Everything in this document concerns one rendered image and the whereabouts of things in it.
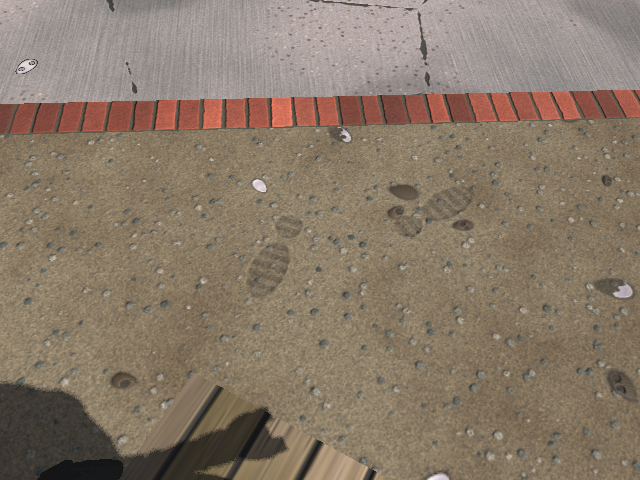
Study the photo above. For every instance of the left robot hand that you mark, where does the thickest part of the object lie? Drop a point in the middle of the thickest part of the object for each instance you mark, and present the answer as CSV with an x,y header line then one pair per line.
x,y
102,469

